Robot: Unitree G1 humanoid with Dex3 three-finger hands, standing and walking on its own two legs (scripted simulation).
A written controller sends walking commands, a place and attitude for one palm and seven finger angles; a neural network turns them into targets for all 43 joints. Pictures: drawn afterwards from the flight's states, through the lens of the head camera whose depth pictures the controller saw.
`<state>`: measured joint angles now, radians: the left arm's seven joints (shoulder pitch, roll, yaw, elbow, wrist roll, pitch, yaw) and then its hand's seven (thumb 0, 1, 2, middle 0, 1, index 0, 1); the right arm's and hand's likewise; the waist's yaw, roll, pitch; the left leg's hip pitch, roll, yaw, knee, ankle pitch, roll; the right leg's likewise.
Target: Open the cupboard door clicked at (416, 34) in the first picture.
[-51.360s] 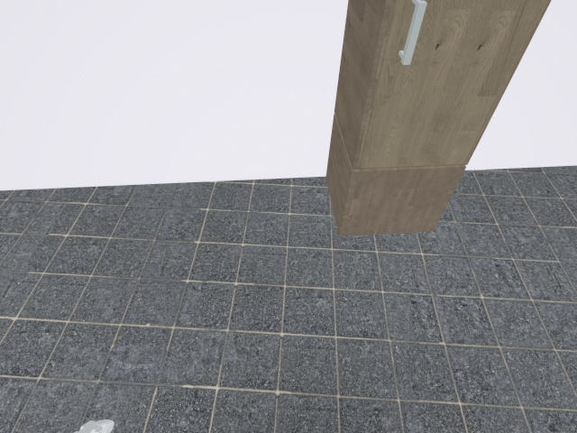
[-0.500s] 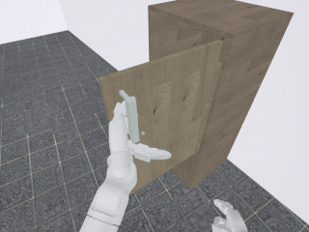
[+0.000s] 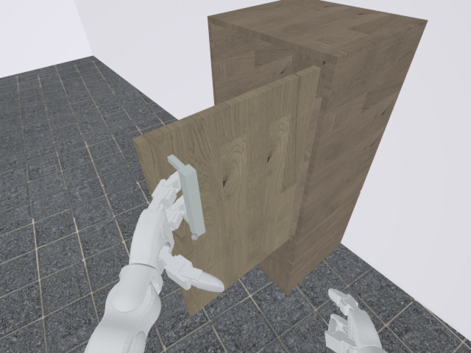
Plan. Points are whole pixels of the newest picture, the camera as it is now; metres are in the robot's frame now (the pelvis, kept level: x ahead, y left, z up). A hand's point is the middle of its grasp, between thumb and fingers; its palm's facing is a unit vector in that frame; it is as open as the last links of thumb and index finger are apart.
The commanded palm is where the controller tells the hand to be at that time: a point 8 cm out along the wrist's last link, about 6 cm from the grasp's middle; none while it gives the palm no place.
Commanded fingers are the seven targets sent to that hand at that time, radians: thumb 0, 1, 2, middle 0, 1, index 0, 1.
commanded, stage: slide the hand sideways off the handle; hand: left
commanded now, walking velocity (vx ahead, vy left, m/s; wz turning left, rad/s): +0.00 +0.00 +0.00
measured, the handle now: (186, 197) +0.32 +0.12 +0.14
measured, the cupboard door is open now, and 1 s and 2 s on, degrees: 90 90 90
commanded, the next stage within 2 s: draw the hand back to the body in 0.62 s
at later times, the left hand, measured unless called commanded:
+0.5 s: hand (150, 272) +0.19 +0.14 +0.13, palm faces +0.05 -1.00 -0.05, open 16.3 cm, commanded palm +0.15 +0.20 +0.13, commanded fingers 0.00 -0.50 0.30 -0.15 -0.30 -0.15 -0.30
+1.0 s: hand (118, 272) +0.18 +0.18 +0.13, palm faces +0.06 -1.00 -0.05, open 16.3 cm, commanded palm +0.15 +0.23 +0.14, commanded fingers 0.00 -0.50 0.30 -0.15 -0.30 -0.15 -0.30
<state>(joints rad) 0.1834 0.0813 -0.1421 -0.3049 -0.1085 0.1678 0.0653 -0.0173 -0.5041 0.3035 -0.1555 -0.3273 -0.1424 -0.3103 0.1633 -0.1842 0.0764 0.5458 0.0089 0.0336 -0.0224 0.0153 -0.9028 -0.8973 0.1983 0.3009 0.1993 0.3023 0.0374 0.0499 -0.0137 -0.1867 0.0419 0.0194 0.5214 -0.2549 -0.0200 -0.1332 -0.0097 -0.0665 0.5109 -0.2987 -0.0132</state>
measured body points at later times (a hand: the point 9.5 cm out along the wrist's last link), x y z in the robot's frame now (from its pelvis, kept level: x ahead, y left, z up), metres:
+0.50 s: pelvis +0.02 -0.01 -0.01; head -0.01 -0.04 +0.44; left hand +0.18 +0.19 +0.13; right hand +0.22 -0.22 -0.07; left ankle +0.02 +0.13 -0.74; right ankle -0.01 -0.11 -0.74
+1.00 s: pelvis +0.00 +0.01 -0.01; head -0.03 -0.01 +0.44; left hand +0.18 +0.23 +0.14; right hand +0.20 -0.19 -0.07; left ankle +0.02 +0.13 -0.74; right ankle -0.01 -0.11 -0.74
